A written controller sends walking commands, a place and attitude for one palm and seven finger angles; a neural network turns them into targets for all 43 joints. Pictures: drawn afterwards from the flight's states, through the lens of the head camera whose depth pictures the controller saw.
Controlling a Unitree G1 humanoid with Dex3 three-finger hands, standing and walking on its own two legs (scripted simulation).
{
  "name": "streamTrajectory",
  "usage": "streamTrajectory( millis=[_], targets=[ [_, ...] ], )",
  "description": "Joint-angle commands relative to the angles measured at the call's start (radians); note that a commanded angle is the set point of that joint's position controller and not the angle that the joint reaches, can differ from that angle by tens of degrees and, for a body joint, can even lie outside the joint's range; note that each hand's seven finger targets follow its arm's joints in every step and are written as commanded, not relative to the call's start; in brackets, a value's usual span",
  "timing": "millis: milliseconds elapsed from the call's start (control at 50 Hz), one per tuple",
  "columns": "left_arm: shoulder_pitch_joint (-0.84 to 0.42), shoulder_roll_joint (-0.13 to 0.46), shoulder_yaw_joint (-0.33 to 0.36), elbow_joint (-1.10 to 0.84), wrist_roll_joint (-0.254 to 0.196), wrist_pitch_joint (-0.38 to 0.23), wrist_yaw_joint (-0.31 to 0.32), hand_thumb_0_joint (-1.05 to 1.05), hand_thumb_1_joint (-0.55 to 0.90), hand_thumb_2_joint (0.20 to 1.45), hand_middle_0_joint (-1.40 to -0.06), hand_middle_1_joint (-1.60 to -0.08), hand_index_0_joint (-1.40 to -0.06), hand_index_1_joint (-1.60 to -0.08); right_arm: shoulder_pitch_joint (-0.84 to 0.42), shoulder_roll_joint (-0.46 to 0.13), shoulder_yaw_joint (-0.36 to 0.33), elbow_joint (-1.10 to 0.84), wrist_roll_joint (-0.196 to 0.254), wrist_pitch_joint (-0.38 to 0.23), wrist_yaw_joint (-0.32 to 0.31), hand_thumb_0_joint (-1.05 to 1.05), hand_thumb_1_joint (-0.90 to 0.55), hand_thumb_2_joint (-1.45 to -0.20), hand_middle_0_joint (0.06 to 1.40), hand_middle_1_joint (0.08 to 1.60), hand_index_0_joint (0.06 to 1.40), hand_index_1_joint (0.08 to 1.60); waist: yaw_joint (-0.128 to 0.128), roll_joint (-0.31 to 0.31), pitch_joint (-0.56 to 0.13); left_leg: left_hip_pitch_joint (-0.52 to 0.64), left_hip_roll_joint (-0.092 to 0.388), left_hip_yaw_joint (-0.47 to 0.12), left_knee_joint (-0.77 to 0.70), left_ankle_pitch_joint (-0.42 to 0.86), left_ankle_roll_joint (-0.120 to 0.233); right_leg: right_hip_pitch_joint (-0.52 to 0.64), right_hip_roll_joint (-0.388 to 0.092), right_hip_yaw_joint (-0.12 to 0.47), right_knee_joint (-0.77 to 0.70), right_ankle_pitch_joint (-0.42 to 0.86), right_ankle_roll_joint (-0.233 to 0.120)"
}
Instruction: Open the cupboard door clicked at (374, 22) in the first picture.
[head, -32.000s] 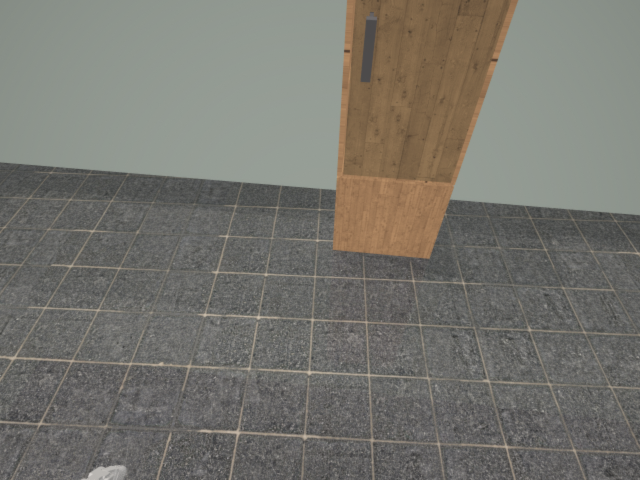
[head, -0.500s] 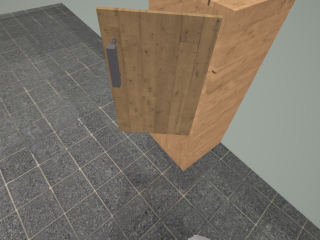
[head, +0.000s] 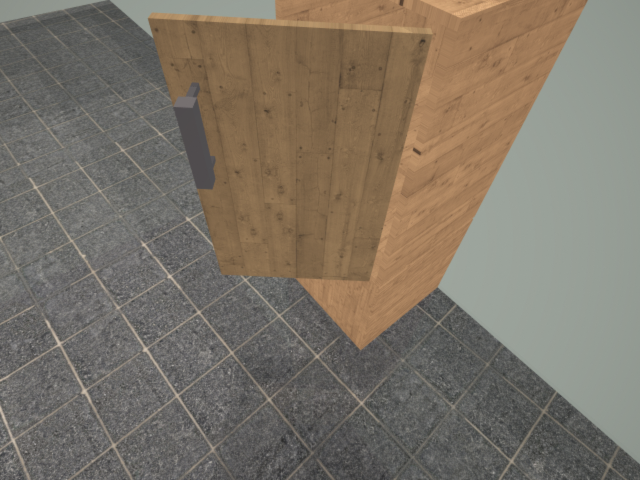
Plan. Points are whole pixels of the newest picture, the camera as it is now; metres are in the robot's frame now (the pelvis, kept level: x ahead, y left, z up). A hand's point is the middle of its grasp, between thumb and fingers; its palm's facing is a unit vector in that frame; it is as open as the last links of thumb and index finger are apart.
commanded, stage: come to a stop and stand still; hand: left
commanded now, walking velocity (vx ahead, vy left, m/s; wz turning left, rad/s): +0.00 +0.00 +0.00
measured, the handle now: (200, 137) +0.57 +0.22 +0.10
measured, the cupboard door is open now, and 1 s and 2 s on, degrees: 49 49 49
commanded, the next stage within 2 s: look again from close up in 0.42 s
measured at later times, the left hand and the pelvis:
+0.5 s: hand out of the picture +0.01 +0.16 -0.16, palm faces +0.01 -0.97 -0.23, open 7.4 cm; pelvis -0.02 -0.02 +0.01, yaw +0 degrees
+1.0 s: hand out of the picture +0.01 +0.15 -0.16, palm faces +0.00 -0.98 -0.22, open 7.4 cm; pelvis -0.01 -0.03 +0.01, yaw -1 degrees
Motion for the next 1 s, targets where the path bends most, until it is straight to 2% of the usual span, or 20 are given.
streamTrajectory(
  millis=[0,20,40,60,80,100,120,140,160,180,200,240,300,360,460,520,580,720,780,980],
  targets=[
    [0.086,0.051,0.015,-0.036,0.009,-0.016,0.004,0.0,0.9,0.9,-0.2,-0.3,-0.2,-0.3,0.006,-0.15,-0.022,-0.05,-0.003,-0.016,-0.009,0.0,-0.9,-0.9,0.2,0.3,0.2,0.3,0.043,0.17,-0.042,0.015,0.235,-0.176,-0.123,0.654,0.101,0.08,0.008,0.019,-0.076,0.062,-0.008],
    [0.118,0.063,0.015,-0.025,0.009,-0.026,0.003,0.0,0.9,0.9,-0.2,-0.3,-0.2,-0.3,0.0,-0.152,-0.023,-0.053,0.003,-0.017,-0.007,0.0,-0.9,-0.9,0.2,0.3,0.2,0.3,0.049,0.132,-0.066,0.025,0.188,-0.151,-0.08,0.575,0.059,0.132,-0.003,0.043,-0.194,0.257,-0.011],
    [0.217,0.112,0.003,0.005,0.009,-0.041,0.048,0.0,0.9,0.9,-0.2,-0.3,-0.2,-0.3,-0.083,-0.18,-0.027,-0.132,0.035,-0.032,0.006,0.0,-0.9,-0.9,0.2,0.3,0.2,0.3,0.067,0.117,-0.06,0.015,0.178,-0.08,0.132,0.656,-0.004,0.091,-0.083,0.1,-0.251,0.556,-0.014],
    [0.161,0.169,0.004,-0.055,0.013,-0.057,0.041,0.0,0.9,0.9,-0.2,-0.3,-0.2,-0.3,-0.01,-0.099,-0.021,-0.172,0.024,-0.028,0.02,0.0,-0.9,-0.9,0.2,0.3,0.2,0.3,0.011,-0.005,-0.071,-0.065,0.057,-0.07,0.109,0.102,-0.034,0.091,-0.191,0.262,-0.277,0.519,-0.088],
    [0.119,0.176,0.006,-0.056,0.013,-0.076,0.034,0.0,0.9,0.9,-0.2,-0.3,-0.2,-0.3,0.001,-0.076,-0.012,-0.162,0.015,-0.008,0.028,0.0,-0.9,-0.9,0.2,0.3,0.2,0.3,0.002,-0.124,-0.118,-0.098,0.033,-0.073,0.102,-0.078,-0.035,0.153,-0.205,0.276,-0.278,0.525,-0.127],
    [0.12,0.16,0.002,-0.073,0.017,-0.082,0.033,0.0,0.9,0.9,-0.2,-0.3,-0.2,-0.3,0.013,-0.079,-0.011,-0.17,0.013,-0.012,0.03,0.0,-0.9,-0.9,0.2,0.3,0.2,0.3,-0.005,-0.117,-0.138,-0.091,0.022,-0.087,0.068,-0.073,-0.028,0.174,-0.191,0.28,-0.256,0.58,-0.143],
    [0.104,0.156,0.001,-0.077,0.014,-0.086,0.033,0.0,0.9,0.9,-0.2,-0.3,-0.2,-0.3,0.036,-0.081,-0.009,-0.16,0.015,-0.02,0.029,0.0,-0.9,-0.9,0.2,0.3,0.2,0.3,-0.026,-0.086,-0.146,-0.044,0.021,-0.095,-0.011,0.016,-0.021,0.174,-0.168,0.247,-0.217,0.631,-0.128],
    [0.101,0.148,-0.003,-0.083,0.01,-0.083,0.031,0.0,0.9,0.9,-0.2,-0.3,-0.2,-0.3,0.055,-0.09,-0.008,-0.149,0.017,-0.028,0.027,0.0,-0.9,-0.9,0.2,0.3,0.2,0.3,-0.032,-0.012,-0.159,0.032,0.046,-0.106,-0.074,0.155,-0.011,0.154,-0.13,0.195,-0.184,0.617,-0.096],
    [0.109,0.138,-0.009,-0.083,0.008,-0.076,0.027,0.0,0.9,0.9,-0.2,-0.3,-0.2,-0.3,0.044,-0.11,-0.008,-0.142,0.014,-0.035,0.024,0.0,-0.9,-0.9,0.2,0.3,0.2,0.3,-0.02,0.084,-0.137,0.077,0.088,-0.125,-0.074,0.315,-0.001,0.11,-0.076,0.14,-0.165,0.53,-0.061],
    [0.118,0.124,-0.013,-0.073,0.009,-0.071,0.025,0.0,0.9,0.9,-0.2,-0.3,-0.2,-0.3,0.031,-0.116,-0.005,-0.139,0.009,-0.039,0.021,0.0,-0.9,-0.9,0.2,0.3,0.2,0.3,-0.007,0.148,-0.103,0.07,0.117,-0.138,-0.072,0.413,0.013,0.087,-0.043,0.106,-0.167,0.421,-0.042],
    [0.127,0.118,-0.017,-0.068,0.008,-0.067,0.022,0.0,0.9,0.9,-0.2,-0.3,-0.2,-0.3,0.014,-0.123,-0.002,-0.144,0.009,-0.036,0.018,0.0,-0.9,-0.9,0.2,0.3,0.2,0.3,-0.001,0.121,-0.06,0.039,0.128,-0.148,-0.082,0.403,0.018,0.077,-0.028,0.098,-0.185,0.351,-0.037],
    [0.132,0.109,-0.025,-0.061,0.008,-0.064,0.017,0.0,0.9,0.9,-0.2,-0.3,-0.2,-0.3,-0.003,-0.131,0.004,-0.149,0.01,-0.032,0.018,0.0,-0.9,-0.9,0.2,0.3,0.2,0.3,0.001,0.018,-0.022,-0.004,0.113,-0.144,-0.113,0.239,0.012,0.072,-0.03,0.115,-0.237,0.287,-0.033],
    [0.131,0.121,-0.029,-0.053,0.008,-0.067,0.011,0.0,0.9,0.9,-0.2,-0.3,-0.2,-0.3,0.0,-0.127,0.012,-0.131,0.008,-0.034,0.02,0.0,-0.9,-0.9,0.2,0.3,0.2,0.3,-0.004,0.039,0.008,-0.011,0.089,-0.136,-0.153,0.11,0.004,0.052,-0.043,0.146,-0.297,0.188,-0.037],
    [0.132,0.125,-0.03,-0.044,0.007,-0.068,0.008,0.0,0.9,0.9,-0.2,-0.3,-0.2,-0.3,0.014,-0.127,0.017,-0.111,0.007,-0.036,0.022,0.0,-0.9,-0.9,0.2,0.3,0.2,0.3,-0.004,0.005,0.008,-0.005,0.079,-0.13,-0.165,0.071,0.001,0.046,-0.047,0.16,-0.335,0.111,-0.038],
    [0.138,0.129,-0.028,-0.028,0.006,-0.073,0.006,0.0,0.9,0.9,-0.2,-0.3,-0.2,-0.3,0.031,-0.128,0.025,-0.076,0.005,-0.045,0.022,0.0,-0.9,-0.9,0.2,0.3,0.2,0.3,0.003,0.016,-0.002,0.002,0.085,-0.129,-0.189,0.089,0.0,0.071,-0.048,0.155,-0.344,0.121,-0.041],
    [0.14,0.13,-0.028,-0.017,0.005,-0.075,0.006,0.0,0.9,0.9,-0.2,-0.3,-0.2,-0.3,0.04,-0.13,0.029,-0.053,0.005,-0.05,0.021,0.0,-0.9,-0.9,0.2,0.3,0.2,0.3,0.007,0.047,-0.002,-0.003,0.09,-0.129,-0.2,0.104,-0.003,0.091,-0.049,0.149,-0.339,0.148,-0.044],
    [0.14,0.127,-0.029,-0.004,0.006,-0.074,0.006,0.0,0.9,0.9,-0.2,-0.3,-0.2,-0.3,0.055,-0.12,0.034,-0.03,0.006,-0.05,0.019,0.0,-0.9,-0.9,0.2,0.3,0.2,0.3,0.012,0.037,0.017,-0.024,0.095,-0.129,-0.212,0.096,-0.004,0.105,-0.045,0.137,-0.339,0.146,-0.045],
    [0.147,0.122,-0.028,0.025,0.003,-0.076,0.007,0.0,0.9,0.9,-0.2,-0.3,-0.2,-0.3,0.093,-0.117,0.038,0.018,0.007,-0.056,0.015,0.0,-0.9,-0.9,0.2,0.3,0.2,0.3,0.015,0.045,-0.009,-0.016,0.099,-0.122,-0.204,0.139,-0.007,0.143,-0.05,0.131,-0.313,0.227,-0.052],
    [0.151,0.113,-0.03,0.035,0.004,-0.075,0.008,0.0,0.9,0.9,-0.2,-0.3,-0.2,-0.3,0.101,-0.105,0.041,0.032,0.008,-0.054,0.013,0.0,-0.9,-0.9,0.2,0.3,0.2,0.3,0.016,0.032,0.016,-0.023,0.101,-0.12,-0.206,0.127,-0.008,0.131,-0.046,0.129,-0.318,0.215,-0.052],
    [0.164,0.099,-0.028,0.049,0.006,-0.075,0.01,0.0,0.9,0.9,-0.2,-0.3,-0.2,-0.3,0.114,-0.086,0.038,0.05,0.009,-0.053,0.009,0.0,-0.9,-0.9,0.2,0.3,0.2,0.3,0.012,0.035,0.012,0.002,0.103,-0.112,-0.184,0.166,-0.008,0.129,-0.045,0.124,-0.304,0.283,-0.055]
  ],
)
